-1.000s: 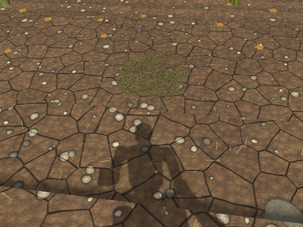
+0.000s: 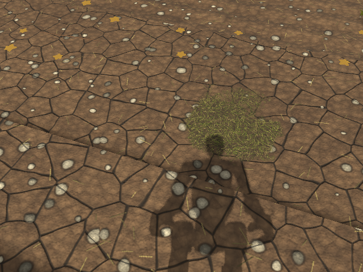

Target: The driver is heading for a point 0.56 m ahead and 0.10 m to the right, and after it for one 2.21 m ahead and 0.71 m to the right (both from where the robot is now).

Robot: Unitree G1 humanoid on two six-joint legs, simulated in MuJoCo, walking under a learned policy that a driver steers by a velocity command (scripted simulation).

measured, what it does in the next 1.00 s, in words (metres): steps on the spot: left foot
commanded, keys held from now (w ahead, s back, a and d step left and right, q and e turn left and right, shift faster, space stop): no key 0.90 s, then w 0.10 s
